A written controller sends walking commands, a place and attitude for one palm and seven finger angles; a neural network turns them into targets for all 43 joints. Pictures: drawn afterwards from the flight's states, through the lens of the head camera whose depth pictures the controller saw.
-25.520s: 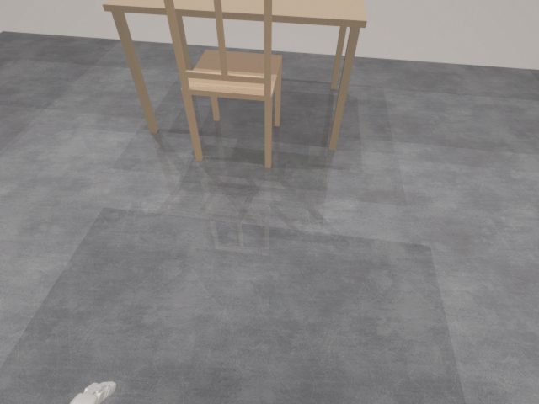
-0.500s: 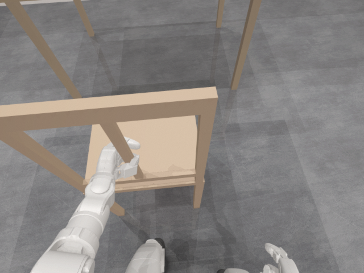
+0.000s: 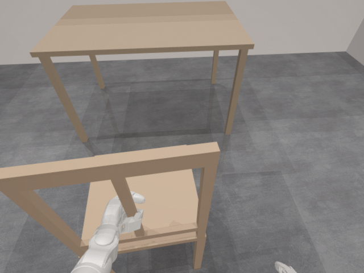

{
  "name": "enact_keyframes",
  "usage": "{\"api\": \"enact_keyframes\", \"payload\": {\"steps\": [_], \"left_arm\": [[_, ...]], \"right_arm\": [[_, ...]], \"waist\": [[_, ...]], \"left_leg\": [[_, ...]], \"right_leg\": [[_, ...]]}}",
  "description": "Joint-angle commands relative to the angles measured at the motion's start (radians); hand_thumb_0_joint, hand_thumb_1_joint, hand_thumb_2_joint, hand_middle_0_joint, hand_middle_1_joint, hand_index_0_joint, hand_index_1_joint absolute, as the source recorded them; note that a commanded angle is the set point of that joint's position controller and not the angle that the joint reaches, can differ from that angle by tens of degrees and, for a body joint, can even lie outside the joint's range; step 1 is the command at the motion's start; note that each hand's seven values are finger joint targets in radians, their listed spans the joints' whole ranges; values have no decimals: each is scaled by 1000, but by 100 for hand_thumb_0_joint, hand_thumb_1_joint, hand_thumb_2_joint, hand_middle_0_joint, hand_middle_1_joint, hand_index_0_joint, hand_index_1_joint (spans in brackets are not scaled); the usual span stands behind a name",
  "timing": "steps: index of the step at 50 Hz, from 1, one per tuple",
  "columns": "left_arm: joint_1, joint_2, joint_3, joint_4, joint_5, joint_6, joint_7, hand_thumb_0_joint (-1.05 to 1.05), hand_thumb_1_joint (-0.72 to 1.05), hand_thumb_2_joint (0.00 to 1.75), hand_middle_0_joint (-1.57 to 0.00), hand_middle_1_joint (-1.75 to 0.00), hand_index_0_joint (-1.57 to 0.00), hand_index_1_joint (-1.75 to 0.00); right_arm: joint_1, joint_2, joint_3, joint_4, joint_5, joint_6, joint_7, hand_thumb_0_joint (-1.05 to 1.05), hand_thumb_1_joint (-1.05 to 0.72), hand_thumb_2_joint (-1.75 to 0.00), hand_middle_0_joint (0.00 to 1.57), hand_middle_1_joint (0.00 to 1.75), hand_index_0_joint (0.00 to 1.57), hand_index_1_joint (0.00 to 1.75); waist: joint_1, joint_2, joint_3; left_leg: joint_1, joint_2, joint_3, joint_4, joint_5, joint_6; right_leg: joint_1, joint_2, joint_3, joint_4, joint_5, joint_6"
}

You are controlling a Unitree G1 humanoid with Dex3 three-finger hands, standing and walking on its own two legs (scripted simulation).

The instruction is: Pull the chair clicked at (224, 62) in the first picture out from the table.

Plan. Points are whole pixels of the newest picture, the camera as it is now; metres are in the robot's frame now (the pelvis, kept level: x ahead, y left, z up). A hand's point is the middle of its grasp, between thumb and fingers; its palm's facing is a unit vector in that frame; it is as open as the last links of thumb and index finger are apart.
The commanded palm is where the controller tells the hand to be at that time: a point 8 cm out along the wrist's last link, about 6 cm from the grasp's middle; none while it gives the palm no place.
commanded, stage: stop walking, hand still on the chair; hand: left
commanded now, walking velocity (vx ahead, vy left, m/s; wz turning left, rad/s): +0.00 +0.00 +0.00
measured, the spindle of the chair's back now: (130, 210) +0.29 +0.15 -0.07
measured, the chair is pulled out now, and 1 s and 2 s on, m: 0.71 0.72 0.72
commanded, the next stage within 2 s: open the thumb and straighten the fingers in 0.32 s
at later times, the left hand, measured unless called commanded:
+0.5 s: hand (136, 220) +0.26 +0.13 -0.07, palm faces +0.03 -0.99 -0.17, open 5.7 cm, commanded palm +0.23 +0.19 -0.05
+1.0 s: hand (131, 214) +0.28 +0.15 -0.07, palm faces +0.01 -0.99 -0.16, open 15.5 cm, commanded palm +0.25 +0.21 -0.05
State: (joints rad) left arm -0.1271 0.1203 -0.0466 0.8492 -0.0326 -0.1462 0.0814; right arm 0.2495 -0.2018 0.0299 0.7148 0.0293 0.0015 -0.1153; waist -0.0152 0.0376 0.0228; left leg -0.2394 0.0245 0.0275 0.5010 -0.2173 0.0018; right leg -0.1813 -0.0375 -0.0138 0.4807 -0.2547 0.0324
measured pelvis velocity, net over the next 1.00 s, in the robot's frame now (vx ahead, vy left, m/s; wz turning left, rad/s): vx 0.03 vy -0.01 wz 0.02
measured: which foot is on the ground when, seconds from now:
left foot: down 0.00-1.00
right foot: down 0.00-1.00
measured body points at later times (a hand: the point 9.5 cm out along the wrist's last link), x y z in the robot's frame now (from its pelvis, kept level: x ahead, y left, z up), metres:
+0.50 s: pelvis +0.01 -0.01 +0.00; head +0.02 -0.02 +0.45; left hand +0.26 +0.19 -0.05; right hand +0.14 -0.26 -0.11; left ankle +0.04 +0.12 -0.74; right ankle +0.01 -0.14 -0.74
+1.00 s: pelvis +0.03 -0.01 -0.03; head +0.07 -0.02 +0.42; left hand +0.27 +0.20 -0.05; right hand +0.19 -0.25 -0.12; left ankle +0.04 +0.12 -0.74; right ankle +0.01 -0.14 -0.74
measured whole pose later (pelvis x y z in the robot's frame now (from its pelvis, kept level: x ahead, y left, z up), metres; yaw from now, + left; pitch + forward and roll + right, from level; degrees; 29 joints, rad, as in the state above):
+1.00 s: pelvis +0.03 -0.01 -0.03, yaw +1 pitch +8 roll +0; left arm 0.11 0.18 0.01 0.33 -0.06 0.04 -0.01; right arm 0.22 -0.25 0.02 0.60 0.04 -0.13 -0.07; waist -0.03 0.05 -0.07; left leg -0.54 0.02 0.00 0.76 -0.36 -0.01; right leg -0.47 -0.04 -0.03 0.75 -0.42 0.03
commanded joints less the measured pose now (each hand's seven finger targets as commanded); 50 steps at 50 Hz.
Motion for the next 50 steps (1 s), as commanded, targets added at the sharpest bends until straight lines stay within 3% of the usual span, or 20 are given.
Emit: {"api": "enact_keyframes", "payload": {"steps": [1,6,14,18,21,22,23,24,25,27,29,31,32,33,37,41,45,46,47,50], "left_arm": [[-219,142,35,-213,21,-46,17,0,90,90,-50,-145,-50,-145],[-160,149,40,-224,25,-42,17,0,90,90,-50,-145,-50,-145],[-144,148,28,-272,20,-39,14,0,90,90,-50,-145,-50,-145],[-139,138,27,-271,17,-35,14,0,90,90,-50,-145,-50,-145],[-118,183,63,-367,17,-39,19,0,90,90,-50,-145,-50,-145],[-31,84,6,-266,-29,3,-20,0,78,84,-50,-145,-50,-145],[-104,151,62,-377,-32,-18,-39,0,66,78,-50,-145,-50,-145],[-67,148,51,-385,-29,-23,-53,0,54,73,-50,-145,-50,-145],[-75,185,86,-461,-34,-40,-55,0,42,67,-50,-145,-50,-145],[-42,152,55,-534,-30,-43,-64,0,17,55,-50,-145,-50,-145],[-12,173,68,-556,-24,-26,-66,0,-7,43,-50,-145,-50,-145],[38,166,78,-544,-21,3,-65,0,-31,32,-50,-145,-50,-145],[71,159,82,-551,-24,19,-64,0,-43,26,-47,-138,-47,-138],[-11,195,108,-572,-25,32,-58,0,-55,20,-45,-130,-45,-130],[-14,198,134,-583,-35,76,-56,0,-55,20,-35,-101,-35,-101],[62,163,105,-675,-39,88,-72,0,-55,20,-25,-73,-25,-73],[101,137,71,-699,-41,120,-84,0,-55,20,-15,-43,-15,-43],[146,166,104,-696,-40,130,-83,0,-55,20,-13,-36,-13,-36],[87,217,147,-696,-36,139,-79,0,-55,20,-10,-29,-10,-29],[90,217,150,-729,-29,158,-82,0,-55,20,-2,-7,-2,-7]], "right_arm": [[-75,-126,-38,-127,-9,-47,-13,0,-90,-90,20,30,20,30],[-83,-135,-38,-119,-14,-55,-13,0,-90,-90,20,30,20,30],[-95,-130,-36,-125,-9,-55,-15,0,-90,-90,20,30,20,30],[-104,-125,-34,-138,-9,-49,-15,0,-90,-90,20,30,20,30],[-108,-128,-39,-155,-10,-50,-16,0,-90,-90,20,30,20,30],[-92,-174,-47,-136,29,-55,27,0,-90,-90,20,30,20,30],[-110,-182,-54,-156,30,-67,44,0,-90,-90,20,30,20,30],[-115,-180,-57,-164,27,-73,48,0,-90,-90,20,30,20,30],[-123,-177,-61,-178,28,-86,55,0,-90,-90,20,30,20,30],[-130,-158,-55,-202,22,-110,65,0,-90,-90,20,30,20,30],[-114,-162,-59,-205,21,-125,70,0,-90,-90,20,30,20,30],[-109,-167,-61,-217,18,-132,73,0,-90,-90,20,30,20,30],[-111,-167,-63,-228,16,-136,74,0,-90,-90,20,30,20,30],[-111,-177,-63,-225,18,-134,69,0,-90,-90,20,30,20,30],[-99,-182,-66,-238,13,-145,53,0,-90,-90,20,30,20,30],[-86,-176,-67,-253,10,-169,46,0,-90,-90,20,30,20,30],[-73,-178,-65,-258,8,-182,44,0,-90,-90,20,30,20,30],[-69,-182,-69,-260,7,-182,44,0,-90,-90,20,30,20,30],[-63,-190,-65,-255,6,-176,40,0,-90,-90,20,30,20,30],[-61,-180,-63,-264,3,-175,35,0,-90,-90,20,30,20,30]], "waist": [[5,-41,-144],[5,-47,-167],[-1,1,-179],[2,-26,-182],[8,-13,-189],[-62,-166,-114],[-37,-190,-133],[-37,-150,-135],[-27,-63,-173],[-21,55,-209],[-25,56,-212],[-18,5,-220],[-8,-16,-239],[-22,-19,-242],[-23,-81,-268],[-17,-27,-339],[-33,-68,-320],[-21,-75,-317],[-27,-83,-307],[-25,-42,-300]], "left_leg": [[96,83,-98,-102,48,39],[126,92,-94,-88,203,29],[147,93,-88,-102,209,25],[147,94,-88,-100,203,23],[146,93,-87,-106,199,23],[22,48,-37,-79,85,18],[-30,35,-28,-57,50,23],[-43,31,-20,-48,38,25],[-33,17,-9,-29,15,25],[-29,7,1,1,7,21],[-53,8,-9,21,9,17],[-90,5,-9,48,4,18],[-98,4,-8,60,10,19],[-105,4,-10,70,1,19],[-130,0,-13,104,-7,22],[-99,3,-13,141,92,18],[-114,5,-20,172,142,20],[-125,6,-19,179,144,18],[-144,2,-24,181,137,18],[-141,-3,-18,196,155,21]], "right_leg": [[-53,-55,69,-112,25,-48],[-31,-62,58,-89,166,-43],[-31,-60,50,-96,163,-41],[-27,-62,55,-100,171,-44],[-11,-62,53,-104,166,-43],[-68,-26,-39,-68,120,-35],[-66,-22,-35,-43,116,-40],[-65,-24,-32,-30,110,-46],[-78,-20,-23,-21,90,-47],[-112,-13,-25,2,68,-52],[-130,-6,-28,22,65,-56],[-159,-1,-36,53,69,-47],[-161,0,-34,66,81,-44],[-179,0,-33,75,74,-40],[-209,6,-37,106,61,-30],[-204,6,-46,152,148,-35],[-225,5,-54,175,202,-29],[-226,6,-54,181,204,-30],[-233,6,-52,186,206,-29],[-238,4,-50,195,223,-30]]}}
